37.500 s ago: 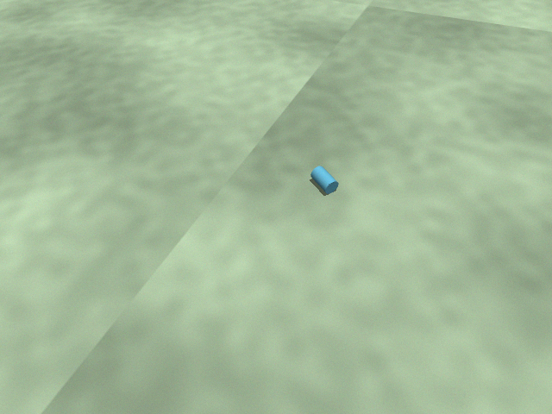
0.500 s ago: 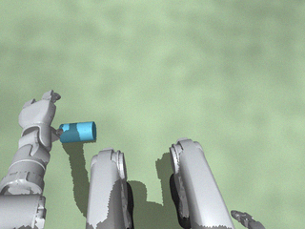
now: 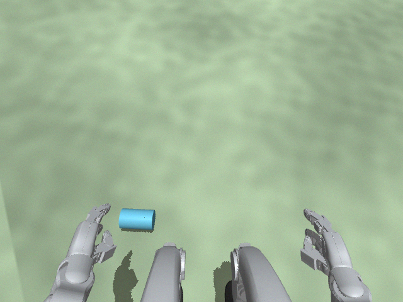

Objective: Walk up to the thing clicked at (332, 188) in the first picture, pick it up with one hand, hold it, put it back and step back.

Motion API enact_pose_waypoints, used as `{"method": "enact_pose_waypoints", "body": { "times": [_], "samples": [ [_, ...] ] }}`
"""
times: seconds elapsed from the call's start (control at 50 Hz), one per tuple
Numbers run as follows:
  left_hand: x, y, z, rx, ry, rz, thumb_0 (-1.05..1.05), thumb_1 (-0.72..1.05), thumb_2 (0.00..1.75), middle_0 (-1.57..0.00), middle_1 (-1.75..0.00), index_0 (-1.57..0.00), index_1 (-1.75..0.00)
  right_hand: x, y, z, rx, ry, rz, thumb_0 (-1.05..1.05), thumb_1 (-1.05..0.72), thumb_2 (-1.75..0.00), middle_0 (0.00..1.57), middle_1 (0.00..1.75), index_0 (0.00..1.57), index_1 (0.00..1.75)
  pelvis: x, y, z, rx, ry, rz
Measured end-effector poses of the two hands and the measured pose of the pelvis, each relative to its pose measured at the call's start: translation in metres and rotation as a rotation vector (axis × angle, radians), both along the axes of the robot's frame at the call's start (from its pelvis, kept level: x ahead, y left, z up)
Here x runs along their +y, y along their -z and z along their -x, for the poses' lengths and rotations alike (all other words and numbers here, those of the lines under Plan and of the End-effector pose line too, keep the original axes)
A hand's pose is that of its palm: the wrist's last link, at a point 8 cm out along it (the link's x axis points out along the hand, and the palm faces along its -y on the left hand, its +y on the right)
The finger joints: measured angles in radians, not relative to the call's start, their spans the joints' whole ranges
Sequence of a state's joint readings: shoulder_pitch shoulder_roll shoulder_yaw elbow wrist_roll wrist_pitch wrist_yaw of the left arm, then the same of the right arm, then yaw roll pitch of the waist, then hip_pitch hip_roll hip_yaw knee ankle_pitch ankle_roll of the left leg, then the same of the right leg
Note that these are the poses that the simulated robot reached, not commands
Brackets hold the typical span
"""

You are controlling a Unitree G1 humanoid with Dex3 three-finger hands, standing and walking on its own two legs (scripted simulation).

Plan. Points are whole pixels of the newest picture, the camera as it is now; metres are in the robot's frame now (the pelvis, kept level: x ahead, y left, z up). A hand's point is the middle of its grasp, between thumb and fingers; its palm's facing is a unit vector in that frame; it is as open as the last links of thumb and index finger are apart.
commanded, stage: home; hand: left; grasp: from above
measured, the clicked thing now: (137, 219) +0.42 +0.26 -0.57
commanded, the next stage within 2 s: none
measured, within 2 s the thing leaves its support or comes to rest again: neither
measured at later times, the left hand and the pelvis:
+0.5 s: hand (88, 248) +0.21 +0.19 +0.07, palm faces +0.08 -0.98 -0.20, open 7.4 cm; pelvis +0.06 +0.01 +0.11, yaw +2 degrees
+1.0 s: hand (95, 256) +0.20 +0.18 +0.06, palm faces +0.08 -0.98 -0.20, open 7.4 cm; pelvis +0.05 +0.00 +0.11, yaw +2 degrees
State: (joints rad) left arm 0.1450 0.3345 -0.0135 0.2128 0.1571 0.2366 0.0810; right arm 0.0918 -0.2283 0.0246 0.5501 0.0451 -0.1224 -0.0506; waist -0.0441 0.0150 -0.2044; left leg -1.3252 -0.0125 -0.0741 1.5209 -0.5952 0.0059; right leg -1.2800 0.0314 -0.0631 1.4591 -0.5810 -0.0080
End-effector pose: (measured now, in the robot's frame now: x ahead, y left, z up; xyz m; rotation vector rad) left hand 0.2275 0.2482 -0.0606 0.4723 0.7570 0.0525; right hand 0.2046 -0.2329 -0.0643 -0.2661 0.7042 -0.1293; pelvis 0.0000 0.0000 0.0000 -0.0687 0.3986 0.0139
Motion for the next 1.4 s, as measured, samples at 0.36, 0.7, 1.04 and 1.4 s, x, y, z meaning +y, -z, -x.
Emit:
{"method": "enact_pose_waypoints", "body": {
  "times": [0.36, 0.7, 1.04, 1.4],
  "samples": [
    [-0.010, -0.139, 0.024, 0.019, -0.224, 0.230, 0.01, 0.90, 0.90, -0.21, -0.30, -0.20, -0.30, 0.006, -0.100, 0.017, -0.030, 0.124, 0.010, 0.01, -0.90, -0.90, 0.21, 0.30, 0.21, 0.30, 0.006, -0.102, -0.055, -0.169, -0.019, -0.013],
    [-0.015, -0.147, 0.042, 0.027, -0.222, 0.259, 0.01, 0.90, 0.90, -0.21, -0.30, -0.20, -0.30, 0.002, -0.131, -0.012, -0.180, 0.052, 0.041, 0.01, -0.90, -0.90, 0.21, 0.30, 0.20, 0.30, 0.001, -0.111, -0.053, -0.229, -0.030, -0.024],
    [-0.019, -0.149, 0.042, 0.028, -0.221, 0.247, 0.01, 0.90, 0.90, -0.21, -0.30, -0.20, -0.30, -0.001, -0.118, 0.002, -0.123, 0.062, 0.029, 0.01, -0.90, -0.90, 0.21, 0.30, 0.21, 0.30, -0.003, -0.111, -0.052, -0.228, -0.028, -0.028],
    [-0.020, -0.148, 0.036, 0.028, -0.214, 0.250, 0.01, 0.90, 0.90, -0.21, -0.30, -0.20, -0.30, -0.006, -0.121, -0.006, -0.136, 0.070, 0.040, 0.01, -0.90, -0.90, 0.21, 0.30, 0.21, 0.30, -0.003, -0.111, -0.057, -0.226, -0.024, -0.030]
  ]
}}
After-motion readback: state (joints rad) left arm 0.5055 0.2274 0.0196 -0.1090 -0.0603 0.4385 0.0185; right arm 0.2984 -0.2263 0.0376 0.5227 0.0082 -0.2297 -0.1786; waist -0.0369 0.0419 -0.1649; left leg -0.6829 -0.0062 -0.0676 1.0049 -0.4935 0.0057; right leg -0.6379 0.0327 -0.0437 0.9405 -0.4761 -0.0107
